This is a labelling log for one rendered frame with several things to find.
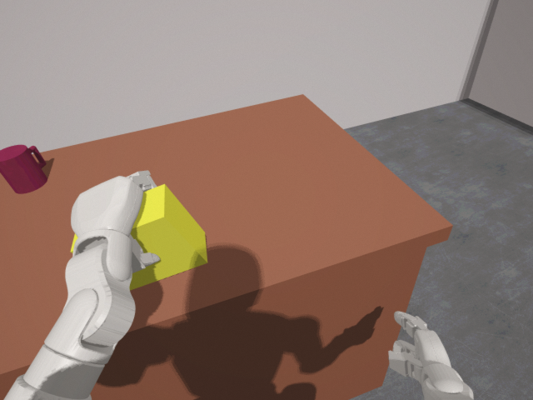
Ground left robot forearm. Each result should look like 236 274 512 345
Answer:
3 229 136 400

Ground right robot forearm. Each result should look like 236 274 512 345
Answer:
421 363 474 400

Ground table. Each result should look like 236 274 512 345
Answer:
0 94 453 400

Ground sponge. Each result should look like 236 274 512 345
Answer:
71 184 207 290

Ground right robot hand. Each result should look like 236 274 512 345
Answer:
388 311 451 385

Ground left robot hand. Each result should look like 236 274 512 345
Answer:
71 170 160 273

